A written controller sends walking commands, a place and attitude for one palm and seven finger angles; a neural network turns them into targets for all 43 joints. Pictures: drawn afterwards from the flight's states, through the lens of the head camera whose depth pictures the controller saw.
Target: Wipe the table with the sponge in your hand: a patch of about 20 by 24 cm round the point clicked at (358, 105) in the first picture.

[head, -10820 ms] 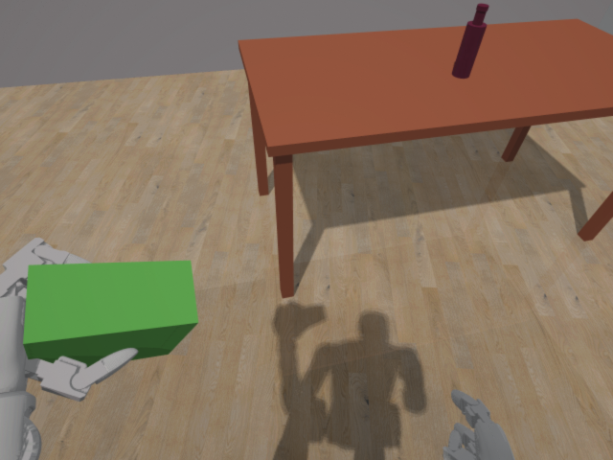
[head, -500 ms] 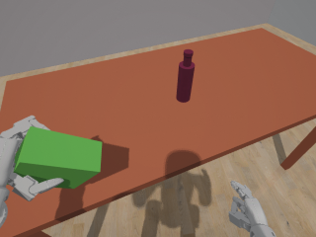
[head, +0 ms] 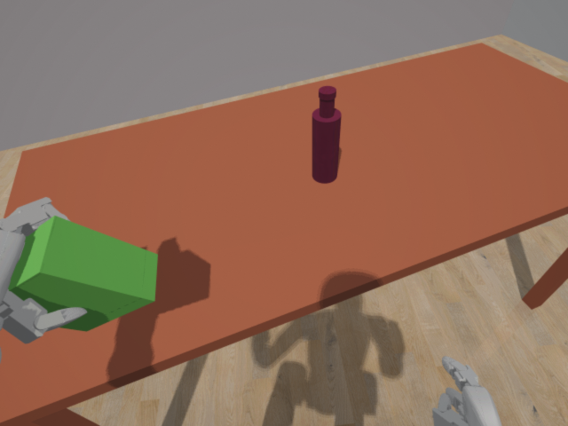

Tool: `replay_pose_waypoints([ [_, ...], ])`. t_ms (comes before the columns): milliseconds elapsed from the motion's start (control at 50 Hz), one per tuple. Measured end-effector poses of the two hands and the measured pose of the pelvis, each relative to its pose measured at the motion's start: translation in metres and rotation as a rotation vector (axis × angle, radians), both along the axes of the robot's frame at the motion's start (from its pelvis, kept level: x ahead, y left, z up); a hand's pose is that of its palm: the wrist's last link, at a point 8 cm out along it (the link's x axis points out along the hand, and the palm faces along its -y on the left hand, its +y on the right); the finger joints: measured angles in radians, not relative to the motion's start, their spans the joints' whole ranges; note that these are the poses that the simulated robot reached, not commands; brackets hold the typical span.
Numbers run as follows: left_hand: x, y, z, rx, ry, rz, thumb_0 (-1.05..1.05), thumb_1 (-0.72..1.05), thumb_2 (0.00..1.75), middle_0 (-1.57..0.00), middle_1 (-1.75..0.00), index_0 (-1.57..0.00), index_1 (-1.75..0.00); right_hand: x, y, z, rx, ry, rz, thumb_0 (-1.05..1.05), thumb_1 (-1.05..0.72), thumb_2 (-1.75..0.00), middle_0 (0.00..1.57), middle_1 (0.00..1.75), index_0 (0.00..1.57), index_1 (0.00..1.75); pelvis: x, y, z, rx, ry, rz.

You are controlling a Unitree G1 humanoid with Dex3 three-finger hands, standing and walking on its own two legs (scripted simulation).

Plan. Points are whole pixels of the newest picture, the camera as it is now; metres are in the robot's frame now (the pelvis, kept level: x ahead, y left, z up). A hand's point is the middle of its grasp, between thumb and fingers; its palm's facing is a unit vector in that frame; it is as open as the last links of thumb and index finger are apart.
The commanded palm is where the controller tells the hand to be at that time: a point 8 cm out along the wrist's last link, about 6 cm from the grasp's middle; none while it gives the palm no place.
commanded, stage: turn the palm down, sponge in hand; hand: left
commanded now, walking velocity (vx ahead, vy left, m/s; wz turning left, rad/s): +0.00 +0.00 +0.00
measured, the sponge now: (91, 286) +0.24 +0.27 +0.12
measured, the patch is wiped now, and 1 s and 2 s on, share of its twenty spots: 0.00 0.00 0.00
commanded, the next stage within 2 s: move the sponge above the wiping area in 1.38 s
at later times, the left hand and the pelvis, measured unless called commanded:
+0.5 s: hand (27, 272) +0.23 +0.33 +0.16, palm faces +0.21 -0.27 -0.94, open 10.4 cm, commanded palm +0.19 +0.32 +0.21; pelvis +0.01 +0.04 +0.01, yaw +0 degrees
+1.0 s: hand (27, 275) +0.23 +0.33 +0.15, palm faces +0.11 -0.08 -0.99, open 10.4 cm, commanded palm +0.19 +0.32 +0.22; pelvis +0.00 +0.04 +0.02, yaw +0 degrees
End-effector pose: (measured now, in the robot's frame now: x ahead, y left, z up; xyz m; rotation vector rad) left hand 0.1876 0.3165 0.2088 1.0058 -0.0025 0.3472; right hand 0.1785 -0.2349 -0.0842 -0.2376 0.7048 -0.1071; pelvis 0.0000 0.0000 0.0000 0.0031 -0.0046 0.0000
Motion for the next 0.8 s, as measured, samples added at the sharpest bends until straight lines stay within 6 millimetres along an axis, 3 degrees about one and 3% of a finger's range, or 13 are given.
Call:
replay_pose_waypoints([
  [100,0.000,0.008,-0.007,0.043,0.055,0.056,-0.01,-0.52,1.01,-0.68,-1.35,-0.71,-1.35,0.004,-0.002,-0.001,-0.016,0.010,-0.019,0.02,-0.91,-0.90,0.20,0.30,0.20,0.30,0.005,0.006,0.000,0.000,0.006,0.001],
  [180,0.001,0.004,-0.009,0.079,0.069,0.037,-0.01,-0.52,1.01,-0.68,-1.35,-0.71,-1.35,0.014,0.008,0.005,-0.015,-0.021,-0.018,0.02,-0.91,-0.90,0.20,0.30,0.20,0.30,0.008,0.013,0.001,-0.001,0.006,0.001],
  [280,0.005,0.003,-0.007,0.121,0.062,0.041,-0.01,-0.52,1.01,-0.68,-1.35,-0.71,-1.35,0.030,0.029,0.015,0.010,-0.067,0.004,0.02,-0.91,-0.90,0.20,0.30,0.20,0.30,0.009,0.021,0.003,-0.004,0.000,0.000],
  [440,0.009,0.020,-0.003,0.174,0.122,0.143,-0.01,-0.52,1.01,-0.68,-1.35,-0.71,-1.35,0.055,0.069,0.031,0.062,-0.107,0.074,0.02,-0.91,-0.90,0.20,0.30,0.20,0.30,0.007,0.035,0.010,-0.009,-0.021,-0.002],
  [580,0.010,0.019,-0.004,0.230,0.173,0.142,-0.01,-0.52,1.01,-0.68,-1.35,-0.71,-1.35,0.068,0.095,0.041,0.079,-0.122,0.134,0.02,-0.91,-0.90,0.20,0.30,0.20,0.30,0.004,0.043,0.014,-0.010,-0.039,0.001],
  [800,0.014,0.023,-0.004,0.312,0.217,0.198,-0.01,-0.52,1.01,-0.68,-1.35,-0.71,-1.35,0.072,0.104,0.043,0.076,-0.099,0.171,0.02,-0.91,-0.90,0.20,0.30,0.20,0.31,0.000,0.046,0.019,-0.008,-0.058,0.001],
])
